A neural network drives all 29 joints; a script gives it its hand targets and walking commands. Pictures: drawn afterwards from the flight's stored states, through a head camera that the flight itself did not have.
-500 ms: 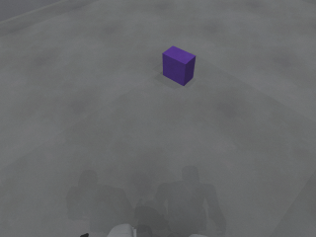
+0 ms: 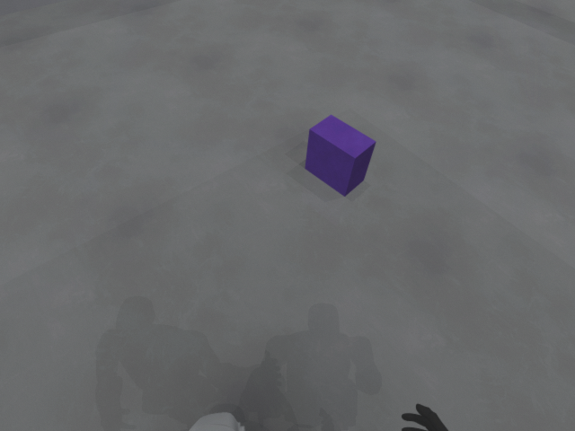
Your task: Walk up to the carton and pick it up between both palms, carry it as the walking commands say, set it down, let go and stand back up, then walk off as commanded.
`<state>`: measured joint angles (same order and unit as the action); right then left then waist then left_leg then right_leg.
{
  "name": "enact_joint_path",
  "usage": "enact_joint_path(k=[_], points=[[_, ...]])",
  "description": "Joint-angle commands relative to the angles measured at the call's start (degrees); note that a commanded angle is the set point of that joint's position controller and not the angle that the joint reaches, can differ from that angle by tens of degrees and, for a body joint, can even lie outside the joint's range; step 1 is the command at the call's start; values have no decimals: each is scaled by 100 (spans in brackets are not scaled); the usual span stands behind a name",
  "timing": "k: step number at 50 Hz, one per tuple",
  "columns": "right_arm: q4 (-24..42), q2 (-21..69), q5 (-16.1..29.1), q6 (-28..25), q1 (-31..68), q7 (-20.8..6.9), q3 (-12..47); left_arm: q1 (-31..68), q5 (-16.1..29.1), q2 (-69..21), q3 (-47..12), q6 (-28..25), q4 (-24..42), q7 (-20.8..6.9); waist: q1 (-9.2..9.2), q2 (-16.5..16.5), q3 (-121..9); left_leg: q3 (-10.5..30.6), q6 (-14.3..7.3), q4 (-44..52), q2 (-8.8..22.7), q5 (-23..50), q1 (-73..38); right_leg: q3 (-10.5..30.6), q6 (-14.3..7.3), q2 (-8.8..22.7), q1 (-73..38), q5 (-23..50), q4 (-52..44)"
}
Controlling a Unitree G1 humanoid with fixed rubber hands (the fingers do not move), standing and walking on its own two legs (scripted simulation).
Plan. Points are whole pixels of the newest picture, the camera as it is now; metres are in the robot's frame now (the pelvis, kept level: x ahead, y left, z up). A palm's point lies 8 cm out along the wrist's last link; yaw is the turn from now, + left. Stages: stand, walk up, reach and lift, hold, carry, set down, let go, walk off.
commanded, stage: walk up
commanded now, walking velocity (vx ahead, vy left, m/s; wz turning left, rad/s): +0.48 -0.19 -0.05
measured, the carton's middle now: (338, 156) +1.27 -0.16 -0.64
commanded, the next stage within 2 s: none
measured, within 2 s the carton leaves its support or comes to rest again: neither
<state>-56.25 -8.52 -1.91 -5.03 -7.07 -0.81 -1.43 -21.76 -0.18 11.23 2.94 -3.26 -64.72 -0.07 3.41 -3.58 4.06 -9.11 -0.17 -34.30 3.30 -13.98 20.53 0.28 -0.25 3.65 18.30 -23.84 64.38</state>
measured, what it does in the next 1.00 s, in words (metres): walks ahead: right foot, then left foot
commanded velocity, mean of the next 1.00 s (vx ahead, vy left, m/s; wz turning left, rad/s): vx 0.50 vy -0.01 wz -0.02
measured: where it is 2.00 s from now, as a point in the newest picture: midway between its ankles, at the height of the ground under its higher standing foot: (313, 262)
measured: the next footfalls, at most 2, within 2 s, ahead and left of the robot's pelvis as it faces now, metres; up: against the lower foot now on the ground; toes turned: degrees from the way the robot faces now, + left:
right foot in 0.30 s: +0.30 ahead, -0.20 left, +0.00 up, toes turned -9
left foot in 0.80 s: +0.49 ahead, +0.08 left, +0.00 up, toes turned +10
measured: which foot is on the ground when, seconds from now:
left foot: down 0.00-0.30, up 0.32-0.78, down 0.80-1.00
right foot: up 0.00-0.28, down 0.30-0.80, up 0.82-1.00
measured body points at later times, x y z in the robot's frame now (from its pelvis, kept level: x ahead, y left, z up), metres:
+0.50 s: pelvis +0.22 -0.09 +0.02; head +0.25 -0.12 +0.47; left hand +0.26 +0.14 -0.12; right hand +0.26 -0.34 -0.14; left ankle +0.19 +0.05 -0.63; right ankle +0.26 -0.19 -0.72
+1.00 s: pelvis +0.45 -0.05 +0.02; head +0.47 -0.03 +0.47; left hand +0.47 +0.19 -0.14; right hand +0.49 -0.28 -0.13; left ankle +0.45 +0.08 -0.72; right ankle +0.44 -0.18 -0.66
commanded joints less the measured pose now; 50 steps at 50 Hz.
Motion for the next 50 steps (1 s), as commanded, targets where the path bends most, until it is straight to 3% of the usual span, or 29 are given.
enact_joint_path(k=[1, 4, 6, 9, 10, 11, 13, 14, 15, 16, 17, 18, 19, 22, 25, 31, 35, 36, 37, 38, 39, 40, 41, 42, 43, 44, 46, 48, 50], points=[[-147, -969, 76, 22, -992, 166, -270, -60, -106, 248, 18, 60, 405, -115, -393, 751, -211, 2117, -945, 2063, 2150, 1353, -1124, 261, 212, 501, 1518, 693, 394], [-96, -1030, 67, 42, -723, 173, -275, 261, -106, 120, 6, 260, 700, -266, -221, 1049, 248, 1260, -726, 2596, 1997, 228, -264, 144, 310, 594, 1364, 1150, -583], [-127, -1112, 37, 39, -790, 158, -265, 739, -80, 162, 10, 292, 954, -362, -254, 1324, 448, 845, -481, 2730, 1745, -33, -39, -1, 315, 578, 1122, 1508, -1614], [-215, -1172, 91, 34, -1056, 114, -259, 1098, -45, 258, 9, 209, 1094, -412, -344, 1444, 281, 721, -227, 2647, 1382, -269, -257, -402, 317, 367, 530, 1794, -2731], [-223, -1131, 100, 47, -1074, 61, -279, 1114, -39, 269, 16, 148, 1116, -387, -327, 1568, 122, 600, -198, 2492, 1237, -525, -300, -569, 322, 288, 211, 1759, -3086], [-247, -1140, 112, 76, -1057, 31, -294, 985, -55, 324, 47, 98, 1074, -357, -224, 1447, -50, 427, -202, 2244, 1078, -736, -312, -781, 341, 195, -191, 1797, -3250], [-293, -1104, 104, 92, -1177, -10, -274, 519, -92, 595, 162, 13, 842, -251, -7, 605, -390, 287, -136, 1222, 872, -788, -15, -964, 297, 86, -1300, 1446, -3323], [-232, -959, 92, 88, -1176, -31, -239, -151, -130, 921, 271, -49, 617, -168, 347, -395, -679, 92, -73, -173, 470, -811, 521, -554, 140, 353, -2193, 819, -3732], [6, -725, 125, 58, -968, -45, -194, -1108, -210, 1559, 426, -116, 433, -55, 817, -2005, -1045, 37, 45, -2238, -65, -1811, 1550, 1148, -186, 1594, -2929, -298, -4752], [207, -693, 117, 61, -880, -55, -182, -1302, -195, 1743, 368, -142, 419, 9, 644, -2146, -1007, 367, 56, -3421, -31, -1872, 1866, 2689, -479, 2386, -2593, -1252, -5697], [182, -773, 45, 105, -936, -42, -182, -738, -198, 1540, 302, -133, 481, -2, 407, -1371, -733, 800, 44, -3883, 346, -1267, 1984, 2808, -697, 2264, -2278, -1218, -5554], [-16, -801, -3, 141, -1104, -24, -188, -449, -221, 1383, 261, -159, 582, -7, 222, -525, -562, 890, 23, -4062, 521, -921, 2063, 2756, -662, 2300, -1971, -743, -5441], [-136, -791, 6, 194, -1164, -16, -197, -160, -190, 1259, 217, -179, 661, -6, 139, -99, -400, 990, 34, -4046, 731, -688, 1897, 2327, -672, 2286, -1597, -244, -5360], [-29, -622, 36, 335, -1118, -71, -221, 387, -86, 766, 68, -273, 778, -15, -190, -304, -267, 942, 136, -3356, 785, -82, 1262, 1100, -643, 1768, -907, 977, -5395], [152, -573, 41, 475, -715, -135, -229, 134, -101, 726, 43, -295, 650, -24, -182, -428, -64, 696, 210, -2370, 687, 158, 1217, 570, -652, 1555, -843, 1146, -5560], [487, -542, 100, 439, 217, -223, -193, -192, -94, 859, 74, -249, 473, 5, -61, -336, 277, 444, 275, -388, 542, 419, 883, 384, -699, 1556, -864, 746, -5753], [538, -541, 85, 327, 514, -215, -173, -382, -77, 859, 86, -207, 346, 19, 40, -353, 264, 180, 232, 121, 407, 423, 545, 324, -705, 1596, -985, 1292, -5552], [530, -518, 68, 283, 466, -200, -154, -325, -49, 856, 78, -193, 352, 6, -39, -380, 117, 77, 210, 328, 315, 380, 207, 163, -665, 1462, -941, 1417, -5358], [447, -573, 44, 204, 46, -166, -139, -239, 10, 840, 77, -156, 334, -8, -293, -469, -146, -77, 213, 546, 165, 471, -545, -198, -558, 1077, -802, 1619, -4844], [180, -774, 19, 126, -712, -94, -181, -270, 45, 714, 18, -133, 239, -17, -591, -227, -639, -81, 163, 720, 89, 474, -1613, -563, -414, 648, -633, 2141, -3853], [-111, -1270, -50, 79, -1666, 4, -352, -283, 25, 528, -23, -157, 268, -19, -975, 679, -1258, 753, -121, 759, 765, 165, -2833, -768, -167, 334, 156, 2069, -2448], [-221, -1973, -136, 38, -2418, 81, -541, -255, 22, 247, -31, -192, 507, -25, -1211, 2300, -1564, 2938, -578, 1644, 2264, 116, -3705, -856, 64, -235, 1607, -408, -667], [-280, -2000, -32, 63, -2561, 108, -521, 62, -73, 298, -18, -148, 645, -54, -1100, 1862, -1164, 3419, -678, 1926, 2662, 355, -3300, -66, -9, -37, 1945, -773, 44], [-153, -1772, -45, 62, -2021, 115, -430, 150, -15, 297, -23, -146, 698, -42, -982, 1444, -1006, 3020, -890, 1902, 2476, 497, -3068, 43, 6, 167, 2162, -115, 326], [-59, -1470, -52, 27, -1570, 94, -376, 223, -20, 373, -43, -161, 655, -47, -820, 1290, -812, 2683, -948, 1865, 2255, 815, -2797, 53, 3, 298, 2300, 176, 419], [-27, -1199, -30, -1, -1332, 83, -327, 270, -34, 355, -65, -139, 592, -85, -681, 1116, -564, 2221, -871, 1967, 2012, 866, -2420, 35, 0, 402, 2186, 387, 236], [17, -974, 13, -31, -1039, 88, -257, 213, -70, 360, -56, -57, 526, -139, -460, 1055, -408, 1688, -776, 2160, 1782, 923, -1806, -8, 89, 461, 1719, 588, -232], [32, -977, 38, -31, -1054, 107, -243, 336, -93, 231, -55, 64, 644, -183, -362, 1091, -85, 1418, -749, 2379, 1811, 1013, -1281, -61, 203, 474, 1516, 740, -651], [-97, -1104, 57, -8, -1283, 156, -264, 732, -122, 260, -41, 163, 814, -255, -391, 790, 223, 1448, -799, 2477, 2023, 1330, -1206, -35, 339, 549, 1695, 1013, -985]])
